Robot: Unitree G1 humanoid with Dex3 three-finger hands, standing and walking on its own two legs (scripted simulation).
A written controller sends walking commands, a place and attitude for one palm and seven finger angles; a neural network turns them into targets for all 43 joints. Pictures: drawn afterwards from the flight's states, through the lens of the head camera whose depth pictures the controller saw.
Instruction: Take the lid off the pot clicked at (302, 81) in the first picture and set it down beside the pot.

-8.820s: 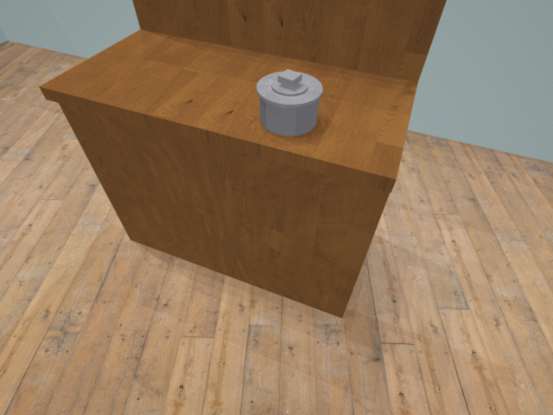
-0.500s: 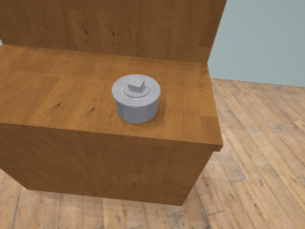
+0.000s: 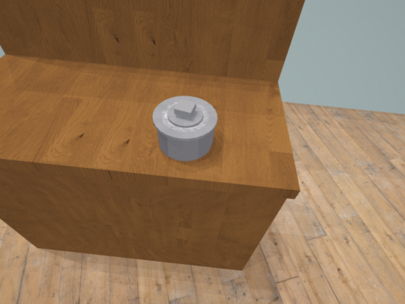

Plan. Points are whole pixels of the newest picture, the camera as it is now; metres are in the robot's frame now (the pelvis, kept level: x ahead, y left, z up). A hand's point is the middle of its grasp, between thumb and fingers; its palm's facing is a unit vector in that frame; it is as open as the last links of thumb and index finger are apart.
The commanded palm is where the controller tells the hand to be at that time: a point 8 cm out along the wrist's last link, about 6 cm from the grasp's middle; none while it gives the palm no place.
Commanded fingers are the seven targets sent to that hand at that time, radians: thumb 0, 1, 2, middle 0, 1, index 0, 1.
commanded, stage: lift the closed hand beside the body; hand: left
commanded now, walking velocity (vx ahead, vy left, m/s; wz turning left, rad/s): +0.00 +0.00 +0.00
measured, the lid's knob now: (185, 108) +0.51 +0.08 +0.10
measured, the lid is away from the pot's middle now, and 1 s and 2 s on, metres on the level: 0.00 0.00 0.00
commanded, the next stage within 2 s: raise the hand higher, near the body in 0.62 s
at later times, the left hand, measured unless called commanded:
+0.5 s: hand out of the picture +0.11 +0.18 -0.01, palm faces +0.29 -0.92 -0.27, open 3.6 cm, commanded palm +0.06 +0.23 +0.03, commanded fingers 0.00 0.90 0.90 -1.30 -1.50 -1.30 -1.50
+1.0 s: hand (85, 288) +0.13 +0.19 +0.07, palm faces +0.32 -0.82 -0.48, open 3.1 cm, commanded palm +0.08 +0.22 +0.10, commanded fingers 0.00 0.90 0.90 -1.30 -1.50 -1.30 -1.50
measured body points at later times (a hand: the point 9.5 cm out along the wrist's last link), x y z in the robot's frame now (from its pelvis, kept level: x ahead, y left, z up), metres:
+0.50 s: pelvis -0.02 -0.03 +0.00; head -0.03 -0.03 +0.45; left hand +0.09 +0.23 +0.01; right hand +0.23 -0.24 -0.03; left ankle -0.01 +0.04 -0.74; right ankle -0.02 -0.13 -0.74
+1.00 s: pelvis +0.01 -0.07 +0.00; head +0.00 -0.10 +0.45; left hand +0.11 +0.23 +0.10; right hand +0.19 -0.29 -0.10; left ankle -0.01 +0.04 -0.74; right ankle -0.02 -0.13 -0.74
